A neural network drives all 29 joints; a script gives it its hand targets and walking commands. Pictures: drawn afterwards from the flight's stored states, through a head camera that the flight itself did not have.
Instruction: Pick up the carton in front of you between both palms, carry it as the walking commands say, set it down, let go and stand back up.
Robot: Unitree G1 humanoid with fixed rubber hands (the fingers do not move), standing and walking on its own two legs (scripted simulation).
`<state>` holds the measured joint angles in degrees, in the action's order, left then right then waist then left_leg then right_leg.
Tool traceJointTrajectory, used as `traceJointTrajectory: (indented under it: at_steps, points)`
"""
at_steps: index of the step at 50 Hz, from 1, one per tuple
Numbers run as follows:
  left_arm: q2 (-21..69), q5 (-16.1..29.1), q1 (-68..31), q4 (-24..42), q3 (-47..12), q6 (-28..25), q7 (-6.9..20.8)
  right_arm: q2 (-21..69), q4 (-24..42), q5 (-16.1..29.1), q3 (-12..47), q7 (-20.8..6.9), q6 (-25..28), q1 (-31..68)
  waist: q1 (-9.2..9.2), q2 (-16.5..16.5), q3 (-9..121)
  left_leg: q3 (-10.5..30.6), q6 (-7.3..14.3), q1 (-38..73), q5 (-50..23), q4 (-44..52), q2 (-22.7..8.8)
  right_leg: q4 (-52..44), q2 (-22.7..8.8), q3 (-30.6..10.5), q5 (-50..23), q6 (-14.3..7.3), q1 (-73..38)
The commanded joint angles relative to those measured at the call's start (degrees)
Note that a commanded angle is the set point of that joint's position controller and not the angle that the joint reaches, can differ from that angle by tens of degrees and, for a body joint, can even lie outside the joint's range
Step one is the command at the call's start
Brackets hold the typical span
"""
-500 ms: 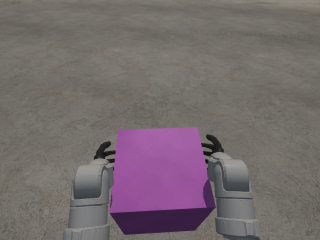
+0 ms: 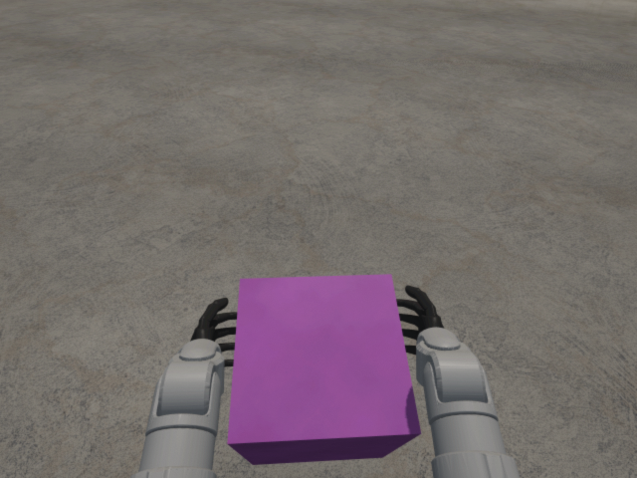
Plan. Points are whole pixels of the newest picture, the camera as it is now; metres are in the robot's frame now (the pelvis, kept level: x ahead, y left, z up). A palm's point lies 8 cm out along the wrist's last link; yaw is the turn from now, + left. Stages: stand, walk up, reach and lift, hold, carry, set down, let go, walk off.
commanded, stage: carry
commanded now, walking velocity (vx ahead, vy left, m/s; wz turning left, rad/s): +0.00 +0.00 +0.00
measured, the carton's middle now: (317, 375) +0.30 +0.00 -0.06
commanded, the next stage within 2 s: hold in 0.54 s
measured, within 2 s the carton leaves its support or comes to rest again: neither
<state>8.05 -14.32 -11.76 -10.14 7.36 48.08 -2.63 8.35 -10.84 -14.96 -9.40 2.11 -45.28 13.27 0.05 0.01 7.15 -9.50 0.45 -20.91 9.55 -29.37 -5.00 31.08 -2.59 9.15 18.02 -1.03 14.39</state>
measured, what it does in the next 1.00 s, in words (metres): stands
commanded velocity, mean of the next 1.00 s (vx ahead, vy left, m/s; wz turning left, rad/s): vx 0.00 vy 0.00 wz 0.00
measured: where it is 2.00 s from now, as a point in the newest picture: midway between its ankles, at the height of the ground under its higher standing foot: outside the picture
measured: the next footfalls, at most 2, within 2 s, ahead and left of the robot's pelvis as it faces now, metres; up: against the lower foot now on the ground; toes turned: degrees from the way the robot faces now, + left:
none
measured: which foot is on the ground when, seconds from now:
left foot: down 0.00-1.00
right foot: down 0.00-1.00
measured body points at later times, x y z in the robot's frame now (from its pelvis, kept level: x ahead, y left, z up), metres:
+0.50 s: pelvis -0.01 -0.01 +0.00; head -0.03 -0.01 +0.45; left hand +0.29 +0.14 +0.03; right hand +0.30 -0.16 +0.04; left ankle +0.06 +0.12 -0.73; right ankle -0.02 -0.10 -0.73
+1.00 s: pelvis -0.01 +0.02 +0.01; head -0.04 +0.04 +0.46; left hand +0.31 +0.12 +0.04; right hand +0.27 -0.17 +0.05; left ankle +0.06 +0.13 -0.73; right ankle -0.02 -0.10 -0.73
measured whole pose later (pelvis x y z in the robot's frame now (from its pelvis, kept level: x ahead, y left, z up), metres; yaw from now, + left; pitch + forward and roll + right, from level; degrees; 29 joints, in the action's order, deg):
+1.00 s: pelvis -0.01 +0.02 +0.01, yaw -9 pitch -8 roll +0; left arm 8.8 -17.2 -15.5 -15.0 11.7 42.7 -1.0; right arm 9.3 -17.5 -16.3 -14.5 -0.3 -39.2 17.2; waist -0.1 -1.9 -2.5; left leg -0.1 0.3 -6.4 9.1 -23.5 0.4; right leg 24.7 0.4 -2.8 13.6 0.2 3.0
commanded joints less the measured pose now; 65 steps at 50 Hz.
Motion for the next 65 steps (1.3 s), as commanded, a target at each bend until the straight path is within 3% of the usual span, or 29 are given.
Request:
traceJointTrajectory:
  at_steps: [1, 7, 13, 27, 28, 29, 30, 31, 33, 35, 41, 48, 53, 58, 61, 65]
  points:
    - [50.2, 13.9, -31.4, 3.9, -25.5, -8.6, 14.3, 52.4, -2.3, 13.0, 25.3, -14.1, 5.1, 23.8, -0.09, 0.2, 11.2, 6.4, 0.3, 8.1, -4.0, 3.9, -5.0, -7.2, -6.5, -6.6, -4.5, -0.8, 1.4]
    - [52.3, 12.5, -33.1, -0.1, -24.2, -12.6, 14.6, 54.4, -6.1, 11.5, 24.2, -14.4, 9.1, 25.9, -0.02, 0.1, 12.6, 6.4, 0.2, 8.5, -4.6, 3.5, -4.9, -6.8, -6.5, -6.7, -4.9, -1.0, 1.1]
    - [53.3, 15.1, -30.6, 3.2, -28.4, -9.9, 14.6, 55.3, -2.7, 13.8, 28.1, -14.3, 6.4, 23.1, -0.01, 0.2, 13.5, 6.2, 0.2, 8.9, -6.9, 2.6, -4.9, -5.9, -6.4, -6.7, -7.7, -1.1, 0.8]
    - [52.2, 15.5, -30.3, 5.1, -28.8, -8.7, 14.4, 54.1, -0.2, 14.7, 29.2, -14.1, 5.3, 23.6, -0.04, -0.1, 12.5, 5.9, 0.0, 8.3, -6.0, 2.7, -4.9, -6.3, -6.4, -6.6, -7.9, -1.2, 1.0]
    - [53.5, 15.1, -26.4, 5.9, -28.0, -8.6, 15.2, 55.9, -2.8, 14.1, 27.5, -14.8, 5.9, 20.2, 0.13, -6.7, 5.0, 10.9, 1.5, 25.1, -10.8, 2.2, 11.8, -12.1, 3.4, -16.4, -18.9, -1.2, 2.5]
    - [51.8, 14.9, -28.6, 9.0, -28.1, -9.1, 15.7, 55.4, -1.7, 12.6, 26.6, -14.6, 7.2, 19.6, -1.13, -5.4, 6.8, 13.2, 1.3, 23.3, -12.2, 3.3, 10.4, -11.8, 3.2, -17.6, -19.8, -1.3, -2.0]
    - [52.5, 14.6, -28.5, 7.8, -28.6, -9.1, 15.6, 55.5, -1.1, 12.4, 27.0, -14.5, 7.5, 20.7, -0.47, -4.2, 8.0, 13.2, 1.0, 24.4, -13.6, 3.6, 10.5, -11.0, 3.7, -16.8, -22.4, -0.7, -2.6]
    - [51.7, 15.0, -29.0, 8.1, -29.0, -9.0, 16.0, 54.6, -2.2, 11.8, 25.9, -14.1, 7.4, 19.2, -1.19, -3.7, 8.3, 13.2, 0.4, 19.3, -12.8, 4.9, 10.2, -10.9, 4.9, -16.4, -21.7, -0.7, -10.1]
    - [51.8, 14.6, -28.5, 6.6, -29.0, -9.1, 15.5, 54.5, -1.2, 12.5, 26.3, -14.2, 7.4, 21.9, -0.57, -2.5, 7.2, 12.6, 0.4, 23.1, -10.4, 5.5, 10.8, -11.4, 5.2, -15.7, -19.4, 0.2, -6.7]
    - [50.8, 14.1, -28.2, 6.7, -28.1, -9.1, 15.5, 53.8, -2.1, 12.5, 26.1, -14.4, 7.1, 21.4, 0.18, -2.5, 5.4, 12.4, 0.2, 19.3, -8.4, 6.5, 10.9, -11.9, 5.4, -15.6, -17.4, 0.0, -10.8]
    - [52.7, 12.5, -29.9, 2.3, -26.0, -9.3, 15.5, 54.9, -4.5, 13.6, 26.2, -16.1, 7.1, 26.9, 1.28, -1.1, 2.3, 12.5, 0.7, 22.8, -2.9, 7.3, 10.6, -13.0, 5.4, -14.9, -8.4, 0.0, -4.8]
    - [54.4, 12.6, -32.3, -0.2, -25.5, -9.1, 16.2, 55.2, -6.6, 12.8, 24.4, -16.8, 7.0, 28.4, 0.26, 0.3, 2.5, 13.3, 0.0, 25.6, -1.9, 8.5, 9.7, -12.8, 6.4, -14.3, -6.9, -0.6, -3.0]
    - [56.6, 11.3, -38.1, -6.0, -21.8, -9.8, 16.2, 52.7, -11.5, 9.4, 18.8, -17.8, 8.7, 34.5, -0.68, 1.3, 0.4, 14.5, -0.8, 25.1, 5.0, 9.0, 8.6, -11.4, 6.9, -13.4, 0.1, -1.7, 0.8]
    - [55.1, 5.5, -45.0, -18.5, -10.7, -13.7, 16.0, 50.7, -21.8, 2.8, 8.3, -18.0, 13.4, 43.1, -0.79, 1.0, -1.2, 15.6, -0.6, 20.8, 10.5, 6.4, 7.9, -7.3, 7.0, -13.0, 3.5, -2.1, 6.5]
    - [49.9, 0.3, -46.1, -23.2, -3.2, -17.0, 14.6, 47.6, -26.1, -2.2, 1.0, -16.1, 16.4, 44.0, -0.5, 0.1, -1.8, 15.3, -0.3, 16.1, 8.5, 3.4, 8.3, -4.0, 7.2, -13.1, 2.2, -1.8, 10.9]
    - [41.3, -5.3, -43.2, -25.2, 3.2, -23.3, 13.1, 42.8, -28.9, -7.1, -5.1, -13.5, 21.4, 39.8, 0.1, -0.4, 0.5, 13.8, 0.1, 8.6, -0.5, -1.6, 9.3, 0.4, 8.0, -13.0, -3.0, -0.9, 17.5]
